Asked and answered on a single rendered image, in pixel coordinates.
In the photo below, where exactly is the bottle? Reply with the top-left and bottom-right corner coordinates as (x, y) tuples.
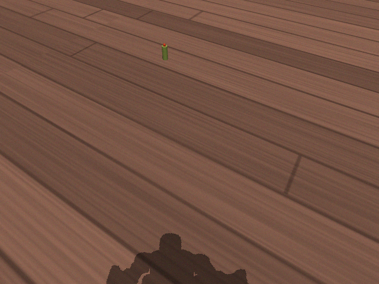
(162, 43), (168, 60)

